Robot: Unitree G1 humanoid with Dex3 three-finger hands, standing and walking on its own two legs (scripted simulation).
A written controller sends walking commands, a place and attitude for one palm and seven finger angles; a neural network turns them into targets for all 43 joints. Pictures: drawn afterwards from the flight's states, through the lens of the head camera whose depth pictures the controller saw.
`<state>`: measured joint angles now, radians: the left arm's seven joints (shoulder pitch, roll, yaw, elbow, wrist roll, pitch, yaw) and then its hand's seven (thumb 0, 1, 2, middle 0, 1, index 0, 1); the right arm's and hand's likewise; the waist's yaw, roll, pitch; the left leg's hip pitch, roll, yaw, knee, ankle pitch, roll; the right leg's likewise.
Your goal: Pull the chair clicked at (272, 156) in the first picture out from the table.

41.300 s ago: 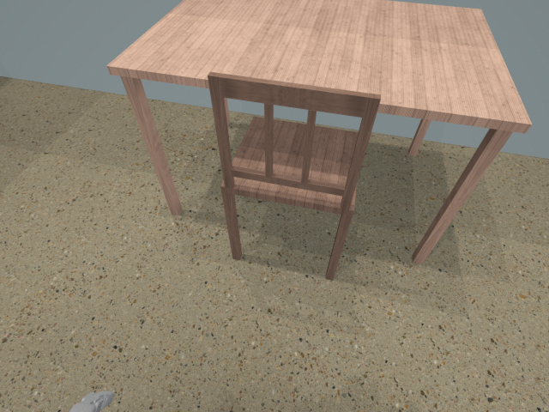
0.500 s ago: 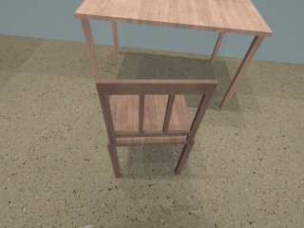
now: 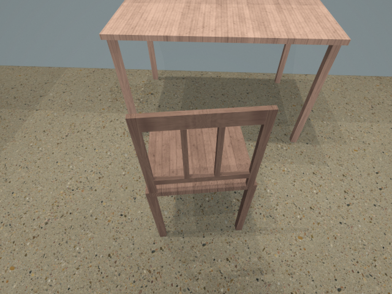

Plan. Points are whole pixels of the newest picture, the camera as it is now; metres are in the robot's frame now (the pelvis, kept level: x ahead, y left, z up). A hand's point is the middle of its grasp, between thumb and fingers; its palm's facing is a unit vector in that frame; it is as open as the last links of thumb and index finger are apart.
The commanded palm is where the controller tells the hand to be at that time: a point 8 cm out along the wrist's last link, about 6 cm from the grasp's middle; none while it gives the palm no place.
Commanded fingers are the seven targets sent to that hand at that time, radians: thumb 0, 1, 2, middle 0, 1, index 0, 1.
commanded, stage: let the arm hang, fingers relaxed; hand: left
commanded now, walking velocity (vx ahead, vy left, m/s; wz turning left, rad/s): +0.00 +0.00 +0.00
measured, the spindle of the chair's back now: (185, 154) +0.53 +0.07 -0.12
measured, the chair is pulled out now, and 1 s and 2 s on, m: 0.53 0.53 0.53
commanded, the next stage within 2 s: look to check the result in 0.30 s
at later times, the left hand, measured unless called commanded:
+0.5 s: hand out of the picture +0.01 +0.17 -0.18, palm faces +0.01 -0.98 -0.19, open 7.3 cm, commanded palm none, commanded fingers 0.00 0.90 0.90 -0.20 -0.30 -0.20 -0.30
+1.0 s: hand out of the picture +0.02 +0.17 -0.18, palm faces +0.01 -0.98 -0.19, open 7.3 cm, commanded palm none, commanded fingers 0.00 0.90 0.90 -0.20 -0.30 -0.20 -0.30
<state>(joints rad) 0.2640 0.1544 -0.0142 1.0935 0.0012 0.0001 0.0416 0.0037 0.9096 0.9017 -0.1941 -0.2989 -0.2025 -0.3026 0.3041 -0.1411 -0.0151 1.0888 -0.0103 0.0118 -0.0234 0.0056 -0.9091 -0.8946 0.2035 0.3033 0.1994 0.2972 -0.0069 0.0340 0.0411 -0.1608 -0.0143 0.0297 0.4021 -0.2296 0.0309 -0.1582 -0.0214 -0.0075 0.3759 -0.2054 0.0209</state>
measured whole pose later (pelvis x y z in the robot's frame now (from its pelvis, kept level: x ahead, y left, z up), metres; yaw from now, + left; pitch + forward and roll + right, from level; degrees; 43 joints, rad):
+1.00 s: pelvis +0.02 +0.01 +0.00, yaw -1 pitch -1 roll +0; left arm 0.28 0.12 0.00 1.14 0.00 0.00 0.05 0.01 0.92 0.90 -0.20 -0.30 -0.20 -0.30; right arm 0.31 -0.11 -0.02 1.13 -0.01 -0.01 -0.04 0.00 -0.91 -0.89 0.20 0.30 0.20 0.30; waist -0.01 0.02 0.05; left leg -0.12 -0.02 0.05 0.40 -0.27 0.04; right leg -0.13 -0.03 0.01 0.38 -0.24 0.03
